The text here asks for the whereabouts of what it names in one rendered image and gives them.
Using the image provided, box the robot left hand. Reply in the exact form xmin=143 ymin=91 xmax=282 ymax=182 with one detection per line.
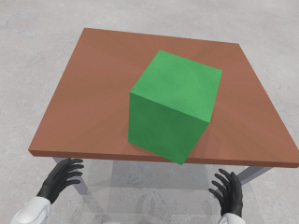
xmin=36 ymin=158 xmax=84 ymax=204

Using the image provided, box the carton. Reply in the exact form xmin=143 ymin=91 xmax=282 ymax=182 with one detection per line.
xmin=128 ymin=50 xmax=222 ymax=165

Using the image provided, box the table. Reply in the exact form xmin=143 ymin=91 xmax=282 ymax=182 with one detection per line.
xmin=28 ymin=27 xmax=299 ymax=199

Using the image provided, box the robot right forearm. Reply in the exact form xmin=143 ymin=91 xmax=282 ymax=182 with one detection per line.
xmin=218 ymin=213 xmax=246 ymax=224

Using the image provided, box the robot left forearm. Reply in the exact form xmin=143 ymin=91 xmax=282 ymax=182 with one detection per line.
xmin=10 ymin=196 xmax=51 ymax=224

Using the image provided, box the robot right hand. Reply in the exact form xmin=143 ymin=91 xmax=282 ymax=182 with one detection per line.
xmin=208 ymin=168 xmax=243 ymax=217

